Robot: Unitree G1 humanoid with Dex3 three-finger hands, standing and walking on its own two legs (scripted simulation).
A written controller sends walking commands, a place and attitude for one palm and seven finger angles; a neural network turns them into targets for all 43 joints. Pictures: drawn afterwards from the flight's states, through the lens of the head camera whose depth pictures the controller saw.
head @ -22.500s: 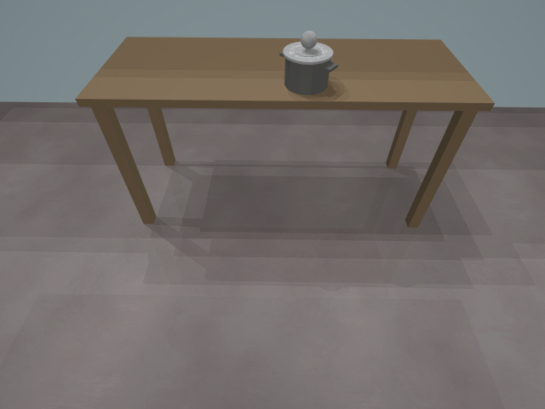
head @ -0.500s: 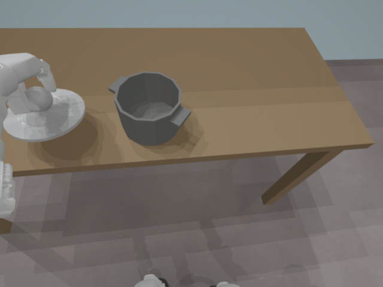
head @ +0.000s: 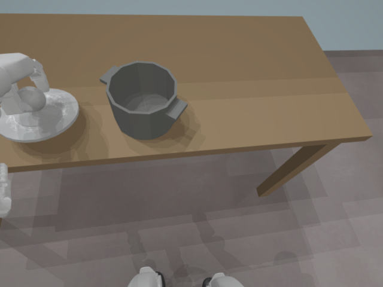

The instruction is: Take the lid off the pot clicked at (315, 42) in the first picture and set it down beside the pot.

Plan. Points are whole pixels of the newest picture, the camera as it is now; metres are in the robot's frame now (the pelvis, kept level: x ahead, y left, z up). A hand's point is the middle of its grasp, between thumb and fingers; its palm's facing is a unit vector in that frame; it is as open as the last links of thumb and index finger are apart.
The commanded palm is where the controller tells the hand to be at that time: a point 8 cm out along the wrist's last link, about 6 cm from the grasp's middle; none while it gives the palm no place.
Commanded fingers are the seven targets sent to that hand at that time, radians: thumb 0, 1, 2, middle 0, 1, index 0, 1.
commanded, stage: lower the lid onto the table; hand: left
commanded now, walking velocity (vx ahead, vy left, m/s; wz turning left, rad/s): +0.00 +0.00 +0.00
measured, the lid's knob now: (31, 99) +0.51 +0.30 +0.03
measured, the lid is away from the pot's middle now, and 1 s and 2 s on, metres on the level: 0.23 0.25 0.25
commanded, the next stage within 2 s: open the fingers wide in 0.52 s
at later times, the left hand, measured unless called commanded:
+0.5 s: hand (16, 107) +0.48 +0.32 +0.04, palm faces -0.48 -0.11 -0.87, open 8.5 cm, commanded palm +0.54 +0.30 +0.09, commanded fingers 0.00 0.57 1.08 -0.83 -1.04 -0.75 -0.99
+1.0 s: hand (15, 118) +0.46 +0.32 +0.04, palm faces -0.45 -0.09 -0.89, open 8.4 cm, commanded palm +0.51 +0.29 +0.08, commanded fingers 0.00 0.30 0.82 -0.58 -0.98 -0.53 -0.95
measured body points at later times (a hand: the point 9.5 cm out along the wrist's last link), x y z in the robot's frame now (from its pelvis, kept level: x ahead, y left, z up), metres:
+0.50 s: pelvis -0.01 +0.00 -0.01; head +0.12 +0.03 +0.42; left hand +0.50 +0.32 +0.09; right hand -0.04 -0.28 -0.11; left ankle +0.02 +0.07 -0.71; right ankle -0.02 -0.16 -0.71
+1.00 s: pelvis -0.02 +0.00 -0.02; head +0.10 +0.04 +0.41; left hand +0.48 +0.32 +0.09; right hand -0.03 -0.27 -0.13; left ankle +0.02 +0.07 -0.71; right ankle -0.02 -0.16 -0.71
